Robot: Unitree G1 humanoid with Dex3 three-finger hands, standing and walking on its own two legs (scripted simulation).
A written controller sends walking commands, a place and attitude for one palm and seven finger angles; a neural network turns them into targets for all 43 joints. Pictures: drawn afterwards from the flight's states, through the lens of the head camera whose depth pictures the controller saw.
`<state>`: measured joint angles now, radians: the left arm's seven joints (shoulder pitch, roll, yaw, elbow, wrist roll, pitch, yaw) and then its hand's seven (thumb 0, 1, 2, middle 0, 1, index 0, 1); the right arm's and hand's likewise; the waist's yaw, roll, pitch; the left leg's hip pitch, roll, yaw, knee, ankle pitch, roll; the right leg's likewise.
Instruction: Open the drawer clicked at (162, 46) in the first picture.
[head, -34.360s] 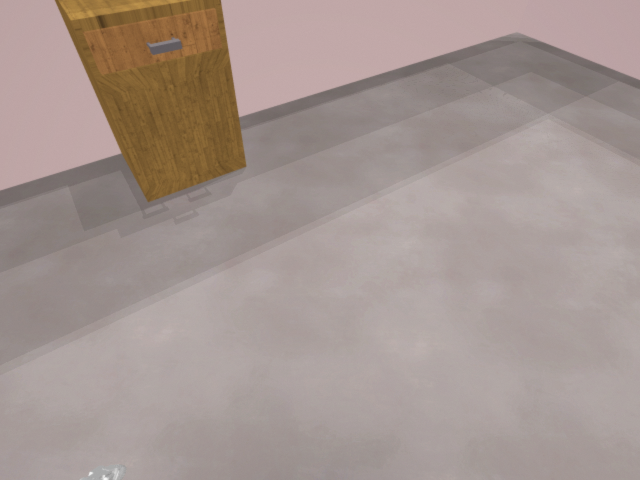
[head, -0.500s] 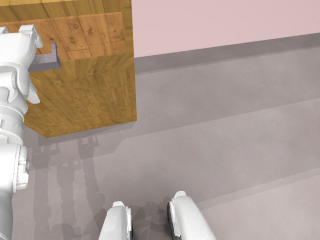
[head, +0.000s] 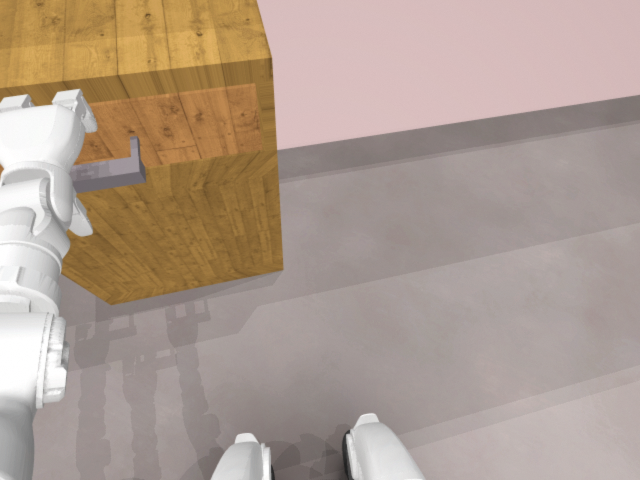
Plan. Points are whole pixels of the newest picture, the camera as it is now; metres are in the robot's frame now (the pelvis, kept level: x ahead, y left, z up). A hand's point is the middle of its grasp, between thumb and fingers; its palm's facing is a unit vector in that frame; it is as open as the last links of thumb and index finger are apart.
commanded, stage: lift the hand off the handle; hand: left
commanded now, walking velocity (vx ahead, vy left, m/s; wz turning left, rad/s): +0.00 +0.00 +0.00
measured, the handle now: (101, 161) +0.55 +0.27 -0.03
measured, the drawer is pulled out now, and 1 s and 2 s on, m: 0.00 0.00 0.00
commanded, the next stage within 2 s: draw the hand back to the body in 1.38 s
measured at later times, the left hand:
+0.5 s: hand (55, 151) +0.51 +0.28 +0.05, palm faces -0.08 +0.00 -1.00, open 13.6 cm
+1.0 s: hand (39, 121) +0.51 +0.28 +0.09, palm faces -0.05 +0.01 -1.00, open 13.6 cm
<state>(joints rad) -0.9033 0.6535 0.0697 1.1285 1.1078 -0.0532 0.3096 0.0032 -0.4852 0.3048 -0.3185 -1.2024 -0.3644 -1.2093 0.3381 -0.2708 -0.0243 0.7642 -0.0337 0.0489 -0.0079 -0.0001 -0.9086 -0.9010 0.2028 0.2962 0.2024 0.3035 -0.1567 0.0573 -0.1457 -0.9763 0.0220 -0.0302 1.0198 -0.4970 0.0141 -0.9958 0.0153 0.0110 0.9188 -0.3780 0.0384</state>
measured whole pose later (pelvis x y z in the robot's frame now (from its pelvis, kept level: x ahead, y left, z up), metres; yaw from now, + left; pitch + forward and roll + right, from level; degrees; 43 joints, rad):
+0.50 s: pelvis +0.01 +0.01 +0.02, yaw +0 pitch +23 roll -3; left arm -0.90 0.63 0.04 1.13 1.11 -0.05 0.28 0.00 -0.49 0.30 -0.32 -1.20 -0.35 -1.22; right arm 0.36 -0.27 -0.03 0.76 -0.02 0.07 -0.01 0.00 -0.91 -0.90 0.20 0.30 0.20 0.30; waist -0.15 0.06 -0.14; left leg -0.86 0.02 -0.02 0.92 -0.47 0.02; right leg -0.88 0.01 0.02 0.82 -0.35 0.05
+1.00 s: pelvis +0.01 +0.00 +0.03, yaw +0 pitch +21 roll -2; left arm -0.92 0.65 0.03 1.12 1.10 -0.06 0.23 0.00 -0.49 0.30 -0.32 -1.20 -0.36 -1.22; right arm 0.36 -0.27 -0.04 0.75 -0.01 0.07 -0.02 0.00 -0.91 -0.90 0.20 0.30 0.20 0.30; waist -0.14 0.05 -0.13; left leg -0.75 0.02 -0.01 0.82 -0.43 0.01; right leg -0.78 0.01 0.02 0.74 -0.32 0.03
